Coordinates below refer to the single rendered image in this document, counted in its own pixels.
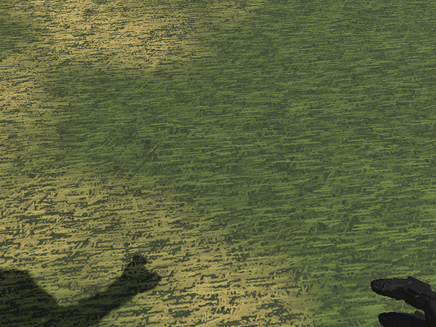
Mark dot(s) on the robot right hand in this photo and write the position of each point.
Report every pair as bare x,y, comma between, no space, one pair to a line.
415,293

